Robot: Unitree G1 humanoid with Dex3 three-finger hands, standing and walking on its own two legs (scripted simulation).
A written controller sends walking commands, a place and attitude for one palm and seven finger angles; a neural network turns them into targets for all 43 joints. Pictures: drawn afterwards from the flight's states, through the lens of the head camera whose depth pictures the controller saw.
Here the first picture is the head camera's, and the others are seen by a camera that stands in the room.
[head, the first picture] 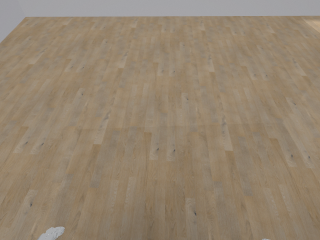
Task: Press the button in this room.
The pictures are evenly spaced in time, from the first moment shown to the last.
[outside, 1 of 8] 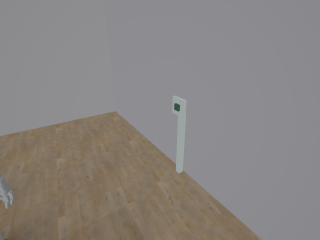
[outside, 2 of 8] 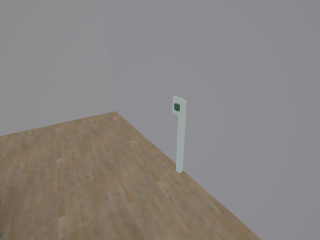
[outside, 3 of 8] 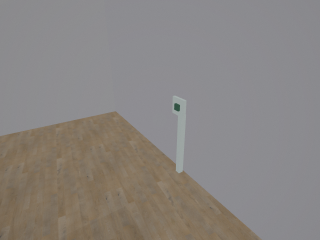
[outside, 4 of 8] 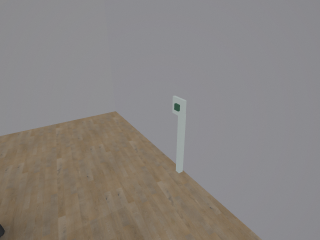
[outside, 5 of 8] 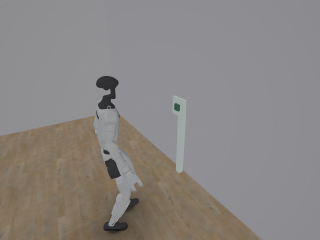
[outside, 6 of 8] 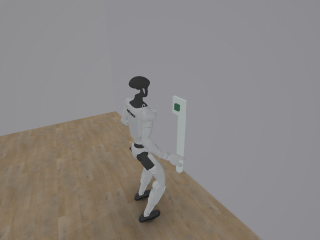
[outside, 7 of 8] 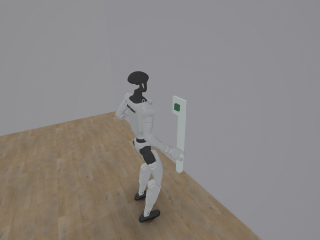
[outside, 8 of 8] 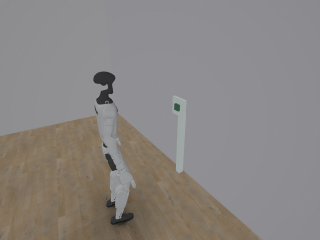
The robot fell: no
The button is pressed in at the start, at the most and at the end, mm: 0 13 0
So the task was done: yes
